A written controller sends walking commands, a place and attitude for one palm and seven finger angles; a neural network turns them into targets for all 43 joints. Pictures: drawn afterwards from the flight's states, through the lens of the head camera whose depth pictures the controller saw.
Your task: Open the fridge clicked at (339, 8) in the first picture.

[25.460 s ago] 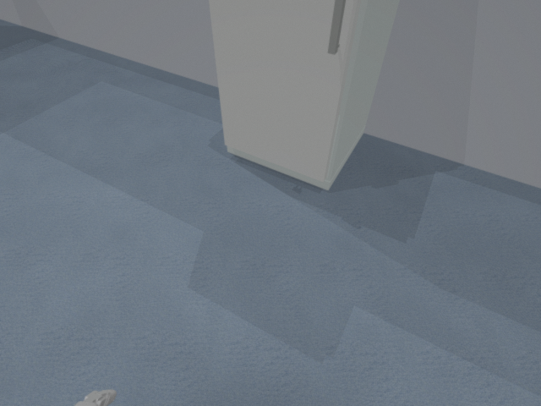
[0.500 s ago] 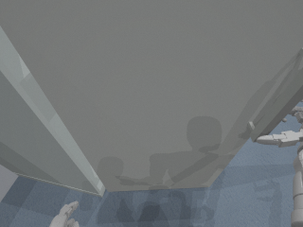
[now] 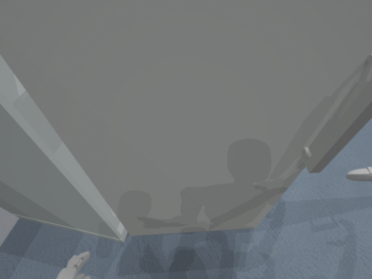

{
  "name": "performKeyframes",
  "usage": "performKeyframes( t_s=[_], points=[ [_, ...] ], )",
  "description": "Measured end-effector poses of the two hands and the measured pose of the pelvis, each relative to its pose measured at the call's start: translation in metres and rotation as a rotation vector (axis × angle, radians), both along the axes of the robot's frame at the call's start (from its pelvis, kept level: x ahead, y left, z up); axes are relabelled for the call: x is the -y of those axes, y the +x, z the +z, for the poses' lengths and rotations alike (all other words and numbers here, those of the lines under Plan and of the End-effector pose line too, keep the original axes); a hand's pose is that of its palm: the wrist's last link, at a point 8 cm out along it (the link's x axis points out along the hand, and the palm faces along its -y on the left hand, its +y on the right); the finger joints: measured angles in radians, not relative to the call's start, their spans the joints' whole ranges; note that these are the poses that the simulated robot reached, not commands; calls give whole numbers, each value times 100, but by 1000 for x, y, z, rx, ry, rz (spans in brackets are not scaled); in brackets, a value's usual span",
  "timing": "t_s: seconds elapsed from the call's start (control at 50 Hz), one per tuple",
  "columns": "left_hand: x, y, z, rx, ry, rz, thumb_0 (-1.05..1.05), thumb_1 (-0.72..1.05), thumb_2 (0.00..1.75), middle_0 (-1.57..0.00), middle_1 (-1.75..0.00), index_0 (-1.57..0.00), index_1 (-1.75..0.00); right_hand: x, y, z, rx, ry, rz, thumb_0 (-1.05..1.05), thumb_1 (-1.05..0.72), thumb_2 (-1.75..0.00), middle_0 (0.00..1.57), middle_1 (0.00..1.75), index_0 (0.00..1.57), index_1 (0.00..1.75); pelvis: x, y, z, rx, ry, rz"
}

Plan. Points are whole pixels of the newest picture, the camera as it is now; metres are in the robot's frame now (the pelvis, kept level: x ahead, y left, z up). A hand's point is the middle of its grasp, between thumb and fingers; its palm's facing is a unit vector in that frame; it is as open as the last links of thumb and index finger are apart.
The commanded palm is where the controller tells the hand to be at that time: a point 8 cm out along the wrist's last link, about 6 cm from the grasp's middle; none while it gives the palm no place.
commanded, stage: slip the hand off the handle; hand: right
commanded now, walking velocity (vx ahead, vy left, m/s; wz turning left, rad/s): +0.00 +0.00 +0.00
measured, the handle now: (338, 123) +0.40 -0.28 +0.14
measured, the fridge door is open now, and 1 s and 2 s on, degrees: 74 74 74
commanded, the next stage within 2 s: draw the hand back to the body in 0.88 s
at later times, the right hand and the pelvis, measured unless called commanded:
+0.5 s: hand out of the picture +0.33 -0.38 +0.11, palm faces +0.38 +0.89 -0.24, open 14.7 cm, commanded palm +0.28 -0.41 +0.13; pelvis +0.00 -0.02 +0.00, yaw +2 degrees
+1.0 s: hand out of the picture +0.25 -0.38 +0.11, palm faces +0.43 +0.87 -0.25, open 14.7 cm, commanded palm +0.22 -0.41 +0.13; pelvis +0.00 -0.01 +0.00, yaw -2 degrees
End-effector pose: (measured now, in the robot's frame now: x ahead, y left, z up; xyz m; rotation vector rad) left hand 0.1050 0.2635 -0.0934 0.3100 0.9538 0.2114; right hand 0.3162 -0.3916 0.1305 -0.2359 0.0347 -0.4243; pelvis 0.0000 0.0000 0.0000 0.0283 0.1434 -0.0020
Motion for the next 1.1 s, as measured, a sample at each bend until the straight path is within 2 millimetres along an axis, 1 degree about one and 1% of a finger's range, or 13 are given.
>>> performKeyframes(
  t_s=[0.1, 0.22, 0.26, 0.32, 0.38, 0.44, 0.5, 0.62, 0.74, 0.84, 0.92, 1.02, 1.1],
  points=[
    [-5, -20, -3, -45, 22, 17, 1, 90, 89, -20, -30, -20, -30, 6, 5, 1, 16, -5, 14, -1, 55, -20, 25, 115, 25, 115, 1, -6, -2, -11, 5, -1],
    [-6, -44, -4, -92, 36, 47, 1, 90, 89, -21, -30, -20, -30, 23, 13, -2, -16, 5, 9, -1, 55, -20, 26, 115, 25, 115, 3, -11, -4, -32, 10, 5],
    [-5, -51, -5, -108, 36, 55, 1, 90, 89, -21, -30, -20, -30, 25, 14, -1, -10, -10, 20, -1, 55, -20, 26, 115, 25, 115, 5, -12, -5, -37, 12, 9],
    [-2, -59, -5, -122, 29, 72, 1, 90, 89, -21, -30, -20, -30, 26, 12, 1, 13, -21, 44, -1, 55, -20, 25, 115, 25, 115, 8, -11, -5, -42, 14, 18],
    [2, -60, -6, -120, 19, 85, 1, 90, 89, -21, -30, -20, -30, 26, 5, -4, 14, -8, 53, -1, 55, -20, 25, 115, 25, 115, 12, -9, -5, -41, 14, 24],
    [8, -54, -4, -95, 8, 87, 1, 90, 89, -21, -30, -20, -30, 27, -7, -9, 8, -6, 48, -1, 55, -20, 25, 115, 25, 115, 15, -7, -4, -36, 13, 29],
    [15, -41, -2, -56, 2, 73, 1, 90, 89, -21, -30, -20, -30, 30, -22, -12, 6, -10, 28, -1, 55, -20, 26, 115, 25, 115, 18, -5, -3, -26, 15, 26],
    [31, 0, 4, 46, -5, 0, 1, 90, 89, -21, -30, -20, -30, 32, -49, -9, 30, -19, 7, -1, 55, -20, 26, 115, 25, 115, 22, -3, -2, -3, 18, 5],
    [48, 45, 15, 170, -27, -78, 1, 90, 89, -21, -30, -20, -30, 28, -68, -6, 13, -12, 13, -1, 55, -20, 25, 115, 25, 115, 22, -1, -1, 17, 15, -13],
    [56, 70, 23, 244, -47, -127, 1, 90, 89, -21, -30, -20, -30, 25, -83, -5, -1, -15, 1, -1, 55, -20, 26, 115, 25, 115, 19, 0, 1, 28, 12, -19],
    [57, 77, 26, 270, -57, -147, 1, 90, 89, -21, -30, -20, -30, 23, -97, -4, -7, -22, -8, -1, 55, -20, 26, 115, 25, 115, 15, 1, 1, 34, 9, -22],
    [49, 73, 21, 244, -43, -159, 1, 90, 89, -21, -30, -20, -30, 28, -108, -5, -12, -11, -35, -1, 55, -20, 26, 115, 25, 115, 9, 0, 1, 37, 8, -33],
    [38, 63, 19, 232, -34, -132, 1, 90, 89, -21, -30, -21, -30, 19, -105, -5, 2, 89, 82, -1, 55, -20, 25, 115, 25, 115, 5, -1, 2, 54, 11, -41]
  ],
)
